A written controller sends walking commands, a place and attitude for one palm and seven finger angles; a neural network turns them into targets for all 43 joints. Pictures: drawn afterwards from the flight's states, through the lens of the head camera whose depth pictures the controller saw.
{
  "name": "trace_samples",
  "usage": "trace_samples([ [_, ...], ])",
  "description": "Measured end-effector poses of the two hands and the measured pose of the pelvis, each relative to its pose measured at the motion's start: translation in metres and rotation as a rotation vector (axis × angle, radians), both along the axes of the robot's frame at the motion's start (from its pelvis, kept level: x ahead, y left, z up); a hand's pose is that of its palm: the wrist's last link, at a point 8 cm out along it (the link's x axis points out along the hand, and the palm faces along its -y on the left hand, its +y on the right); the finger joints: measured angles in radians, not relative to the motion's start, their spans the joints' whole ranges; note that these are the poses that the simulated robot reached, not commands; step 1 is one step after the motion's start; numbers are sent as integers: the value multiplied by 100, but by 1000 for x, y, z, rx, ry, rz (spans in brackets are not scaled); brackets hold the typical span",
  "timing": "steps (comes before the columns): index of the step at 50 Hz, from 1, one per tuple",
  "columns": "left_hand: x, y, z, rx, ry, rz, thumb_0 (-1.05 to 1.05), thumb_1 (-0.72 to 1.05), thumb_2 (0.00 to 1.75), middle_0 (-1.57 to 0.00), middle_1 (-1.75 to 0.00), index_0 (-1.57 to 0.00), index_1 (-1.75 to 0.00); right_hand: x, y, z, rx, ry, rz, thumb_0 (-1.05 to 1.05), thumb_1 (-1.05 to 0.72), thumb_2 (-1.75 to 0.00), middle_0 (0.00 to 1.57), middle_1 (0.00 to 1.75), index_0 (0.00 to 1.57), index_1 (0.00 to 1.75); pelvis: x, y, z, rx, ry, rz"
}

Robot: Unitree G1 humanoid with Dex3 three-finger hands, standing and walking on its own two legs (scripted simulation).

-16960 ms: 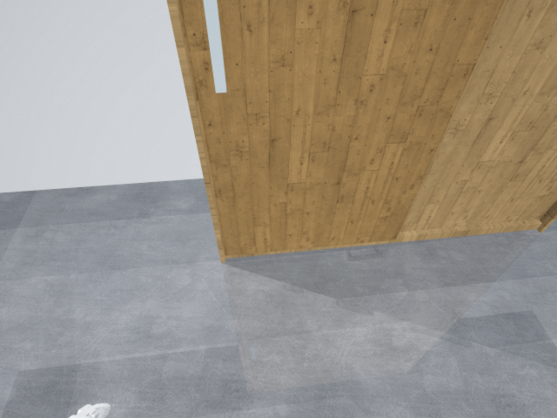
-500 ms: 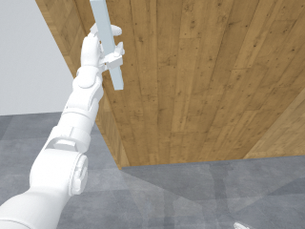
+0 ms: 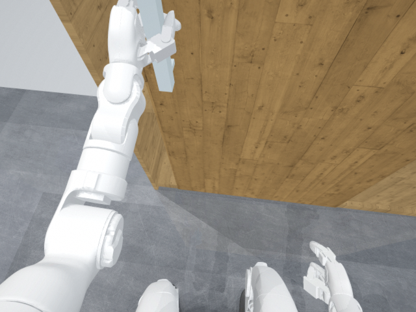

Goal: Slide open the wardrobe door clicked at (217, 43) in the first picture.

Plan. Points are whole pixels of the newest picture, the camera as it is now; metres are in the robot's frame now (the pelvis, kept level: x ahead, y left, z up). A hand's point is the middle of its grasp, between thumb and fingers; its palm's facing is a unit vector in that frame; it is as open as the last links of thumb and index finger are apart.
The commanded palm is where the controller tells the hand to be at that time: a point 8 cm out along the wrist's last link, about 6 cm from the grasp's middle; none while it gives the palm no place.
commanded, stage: step sideways, sliding the door along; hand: left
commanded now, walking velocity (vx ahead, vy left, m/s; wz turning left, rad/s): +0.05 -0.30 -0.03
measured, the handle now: (158, 19) +0.52 +0.14 +0.19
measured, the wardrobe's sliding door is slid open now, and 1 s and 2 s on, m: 0.10 0.47 0.54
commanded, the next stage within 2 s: stop walking and hold the door there in 1.34 s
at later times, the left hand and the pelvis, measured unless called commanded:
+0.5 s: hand (249, 45) +0.48 +0.00 +0.19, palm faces +0.26 -0.96 -0.09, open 6.2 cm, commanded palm +0.45 -0.03 +0.20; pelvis +0.07 -0.20 -0.01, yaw +6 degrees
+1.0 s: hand out of the picture +0.47 -0.25 +0.19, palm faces +0.05 -1.00 -0.08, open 6.6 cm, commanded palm +0.45 -0.24 +0.20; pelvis +0.11 -0.36 -0.02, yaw +4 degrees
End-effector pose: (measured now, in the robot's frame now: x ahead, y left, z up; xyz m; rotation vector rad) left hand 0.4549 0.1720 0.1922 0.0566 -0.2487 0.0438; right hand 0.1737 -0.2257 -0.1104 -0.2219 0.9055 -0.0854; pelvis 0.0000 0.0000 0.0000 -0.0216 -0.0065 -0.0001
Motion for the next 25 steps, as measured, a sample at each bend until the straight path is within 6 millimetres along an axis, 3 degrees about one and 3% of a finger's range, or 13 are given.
trace_samples([
  [6,-2,-18,0,14,-21,83,-4,65,86,-46,-140,-33,-140,9,-26,-13,67,48,81,1,-91,-90,20,30,20,30,20,-60,-6,-28,-16,24],
  [9,-5,-31,-1,44,-50,158,-5,64,84,-46,-140,-32,-140,24,-52,-30,99,44,109,1,-91,-90,21,30,21,30,33,-95,-19,-25,-33,50],
  [12,-6,-45,0,88,-52,211,-6,64,83,-46,-140,-31,-140,42,-82,-36,82,42,92,1,-91,-90,21,30,21,30,38,-113,-17,-15,-24,91],
  [17,-8,-72,0,70,-67,205,-5,66,81,-46,-140,-30,-140,73,-120,-22,10,-21,83,1,-91,-90,20,30,20,29,44,-132,-11,-3,5,113],
  [21,-9,-98,-1,38,-92,196,-2,67,79,-46,-140,-30,-140,94,-139,-4,37,-53,156,1,-91,-90,20,30,20,29,52,-164,-4,2,-8,102],
  [25,-9,-127,-1,53,-101,208,-3,67,79,-46,-140,-29,-139,118,-157,-1,86,-107,209,1,-91,-90,20,30,20,29,70,-199,-9,4,-18,105],
])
